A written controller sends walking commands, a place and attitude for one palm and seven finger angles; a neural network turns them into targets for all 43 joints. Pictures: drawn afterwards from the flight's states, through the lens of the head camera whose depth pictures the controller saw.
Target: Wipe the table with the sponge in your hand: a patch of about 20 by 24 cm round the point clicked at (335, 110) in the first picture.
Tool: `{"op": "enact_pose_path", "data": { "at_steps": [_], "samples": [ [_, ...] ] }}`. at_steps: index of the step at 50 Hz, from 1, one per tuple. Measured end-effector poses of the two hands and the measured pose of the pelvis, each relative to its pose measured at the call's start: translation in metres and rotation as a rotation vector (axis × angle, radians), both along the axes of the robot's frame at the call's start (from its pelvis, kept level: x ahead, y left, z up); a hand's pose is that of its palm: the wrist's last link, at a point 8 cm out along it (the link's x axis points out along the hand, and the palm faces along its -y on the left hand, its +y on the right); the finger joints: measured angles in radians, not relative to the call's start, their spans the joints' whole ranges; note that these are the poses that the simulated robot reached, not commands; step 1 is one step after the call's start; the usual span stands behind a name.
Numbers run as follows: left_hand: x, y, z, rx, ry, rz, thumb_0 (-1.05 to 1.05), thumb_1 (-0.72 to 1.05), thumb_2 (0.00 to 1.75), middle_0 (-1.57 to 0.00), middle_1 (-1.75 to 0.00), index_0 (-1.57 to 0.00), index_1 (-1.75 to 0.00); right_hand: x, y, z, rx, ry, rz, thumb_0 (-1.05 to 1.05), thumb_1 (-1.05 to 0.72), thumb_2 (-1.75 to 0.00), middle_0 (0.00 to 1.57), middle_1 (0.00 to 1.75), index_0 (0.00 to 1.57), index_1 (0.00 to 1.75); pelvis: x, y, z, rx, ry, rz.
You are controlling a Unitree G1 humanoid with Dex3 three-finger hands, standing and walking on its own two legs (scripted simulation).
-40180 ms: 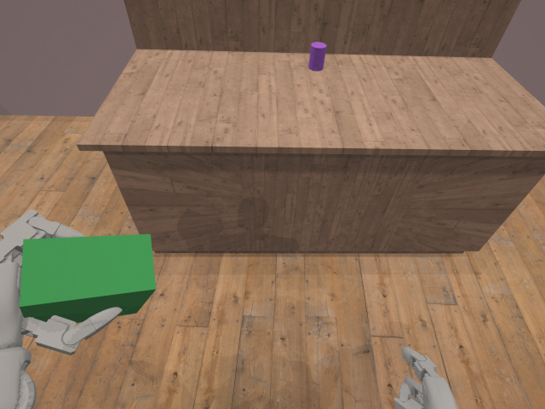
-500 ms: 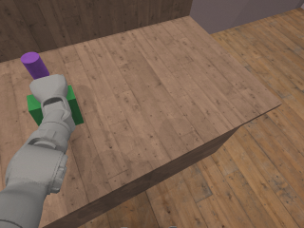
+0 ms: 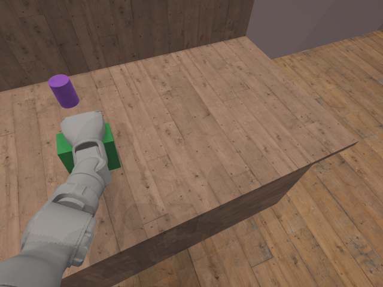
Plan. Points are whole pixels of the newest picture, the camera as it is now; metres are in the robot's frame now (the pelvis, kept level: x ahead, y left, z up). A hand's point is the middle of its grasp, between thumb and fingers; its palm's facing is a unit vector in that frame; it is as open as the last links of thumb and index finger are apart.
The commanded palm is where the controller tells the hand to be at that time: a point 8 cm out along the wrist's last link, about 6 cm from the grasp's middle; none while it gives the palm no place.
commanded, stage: wipe back along the middle lane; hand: left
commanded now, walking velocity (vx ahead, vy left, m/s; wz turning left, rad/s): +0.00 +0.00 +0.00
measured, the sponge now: (92, 156) +0.43 +0.25 -0.04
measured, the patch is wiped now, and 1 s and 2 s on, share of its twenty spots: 0.70 0.90 0.95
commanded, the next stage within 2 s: slide across to the third lane in 1.18 s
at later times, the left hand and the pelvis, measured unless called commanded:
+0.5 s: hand (97, 154) +0.40 +0.22 +0.01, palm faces -0.03 -0.01 -1.00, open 10.3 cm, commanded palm +0.36 +0.19 +0.03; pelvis +0.01 +0.01 +0.00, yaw +1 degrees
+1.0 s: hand (104, 170) +0.36 +0.20 +0.01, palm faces -0.04 -0.02 -1.00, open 10.3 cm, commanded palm +0.31 +0.16 +0.03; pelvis +0.01 -0.01 +0.01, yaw +1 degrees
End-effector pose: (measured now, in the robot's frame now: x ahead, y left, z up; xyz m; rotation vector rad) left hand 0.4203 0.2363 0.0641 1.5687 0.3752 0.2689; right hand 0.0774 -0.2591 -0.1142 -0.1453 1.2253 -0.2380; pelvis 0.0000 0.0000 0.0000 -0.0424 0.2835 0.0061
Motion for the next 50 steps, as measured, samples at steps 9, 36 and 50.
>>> {"op": "enact_pose_path", "data": {
  "at_steps": [9, 36, 50],
  "samples": [
    [-0.010, -0.007, 0.000, 0.009, -0.003, -0.009, -0.01, -0.49, 1.05, -0.66, -1.39, -0.66, -1.41, 0.013, 0.017, -0.002, 0.030, -0.031, 0.023, 0.01, -0.91, -0.90, 0.20, 0.30, 0.20, 0.30, -0.002, 0.005, 0.000, 0.001, -0.011, 0.005],
    [-0.052, -0.034, -0.001, -0.022, -0.021, 0.005, -0.02, -0.48, 1.05, -0.65, -1.39, -0.65, -1.42, 0.090, 0.032, 0.021, 0.063, -0.170, 0.118, 0.01, -0.91, -0.90, 0.20, 0.30, 0.20, 0.30, 0.007, 0.002, 0.006, 0.010, -0.090, 0.016],
    [-0.074, -0.045, -0.001, -0.030, -0.029, -0.005, -0.02, -0.48, 1.05, -0.65, -1.39, -0.65, -1.42, 0.099, 0.027, 0.025, 0.082, -0.201, 0.134, 0.01, -0.91, -0.90, 0.20, 0.30, 0.20, 0.30, 0.008, -0.009, 0.008, 0.022, -0.118, 0.009]
  ]
}}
